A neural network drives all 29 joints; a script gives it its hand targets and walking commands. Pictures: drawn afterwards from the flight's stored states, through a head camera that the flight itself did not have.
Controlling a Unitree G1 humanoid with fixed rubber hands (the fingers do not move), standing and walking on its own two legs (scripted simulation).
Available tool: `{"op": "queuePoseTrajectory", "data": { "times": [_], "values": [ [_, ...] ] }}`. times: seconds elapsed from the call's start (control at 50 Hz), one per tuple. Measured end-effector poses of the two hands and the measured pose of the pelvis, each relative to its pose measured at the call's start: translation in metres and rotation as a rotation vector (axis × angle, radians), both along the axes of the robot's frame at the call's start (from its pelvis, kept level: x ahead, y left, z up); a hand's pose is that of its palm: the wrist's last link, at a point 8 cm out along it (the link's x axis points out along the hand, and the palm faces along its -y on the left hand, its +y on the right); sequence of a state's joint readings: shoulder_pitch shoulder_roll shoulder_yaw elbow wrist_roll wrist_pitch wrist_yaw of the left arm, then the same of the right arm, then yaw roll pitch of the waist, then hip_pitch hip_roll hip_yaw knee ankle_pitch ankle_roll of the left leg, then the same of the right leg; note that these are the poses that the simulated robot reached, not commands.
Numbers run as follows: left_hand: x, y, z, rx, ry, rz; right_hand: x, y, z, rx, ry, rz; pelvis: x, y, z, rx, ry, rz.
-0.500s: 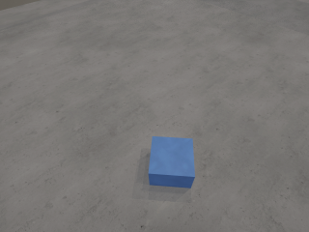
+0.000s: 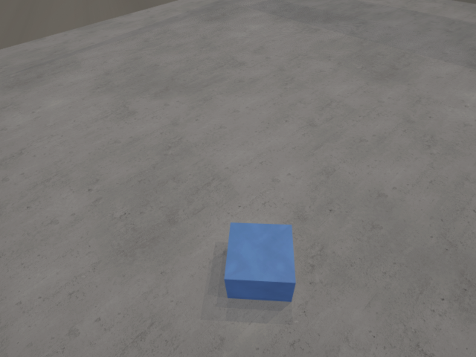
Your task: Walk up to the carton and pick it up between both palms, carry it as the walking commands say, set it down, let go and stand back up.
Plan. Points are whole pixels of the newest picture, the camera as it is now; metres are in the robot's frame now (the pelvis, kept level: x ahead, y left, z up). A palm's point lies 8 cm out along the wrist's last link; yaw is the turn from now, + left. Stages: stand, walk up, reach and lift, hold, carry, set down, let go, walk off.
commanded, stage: walk up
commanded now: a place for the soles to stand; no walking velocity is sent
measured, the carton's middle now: (260, 261) +0.65 -0.05 -0.66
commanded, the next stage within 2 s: none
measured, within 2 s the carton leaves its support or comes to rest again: neither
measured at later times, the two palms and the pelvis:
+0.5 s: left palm out of the picture +0.09 +0.33 -0.09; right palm out of the picture +0.07 -0.32 -0.10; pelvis +0.00 +0.00 +0.01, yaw +0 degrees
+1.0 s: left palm out of the picture +0.12 +0.28 -0.07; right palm out of the picture +0.16 -0.37 -0.09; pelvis +0.09 -0.05 +0.02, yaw -3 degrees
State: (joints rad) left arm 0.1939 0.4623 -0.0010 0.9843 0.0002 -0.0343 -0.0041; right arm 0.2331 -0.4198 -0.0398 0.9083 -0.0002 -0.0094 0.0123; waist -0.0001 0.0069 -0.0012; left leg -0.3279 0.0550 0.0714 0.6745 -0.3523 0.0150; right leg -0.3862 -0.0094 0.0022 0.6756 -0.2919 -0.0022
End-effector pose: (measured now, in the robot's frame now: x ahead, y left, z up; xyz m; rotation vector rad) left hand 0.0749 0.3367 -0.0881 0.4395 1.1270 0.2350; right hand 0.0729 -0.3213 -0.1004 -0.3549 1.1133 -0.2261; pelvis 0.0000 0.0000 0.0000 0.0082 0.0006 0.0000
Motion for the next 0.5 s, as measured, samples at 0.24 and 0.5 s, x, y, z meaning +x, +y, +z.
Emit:
{"op": "queuePoseTrajectory", "data": {
  "times": [0.24,0.5],
  "values": [
    [0.007,-0.007,0.003,-0.002,0.001,0.005,-0.007,-0.005,-0.003,0.006,0.055,-0.018,0.002,-0.003,0.004,0.005,0.017,0.0],
    [0.014,-0.004,0.003,-0.018,-0.012,0.011,-0.004,0.001,0.003,-0.001,0.055,-0.02,0.002,0.003,0.008,-0.003,0.019,0.0]
  ]
}}
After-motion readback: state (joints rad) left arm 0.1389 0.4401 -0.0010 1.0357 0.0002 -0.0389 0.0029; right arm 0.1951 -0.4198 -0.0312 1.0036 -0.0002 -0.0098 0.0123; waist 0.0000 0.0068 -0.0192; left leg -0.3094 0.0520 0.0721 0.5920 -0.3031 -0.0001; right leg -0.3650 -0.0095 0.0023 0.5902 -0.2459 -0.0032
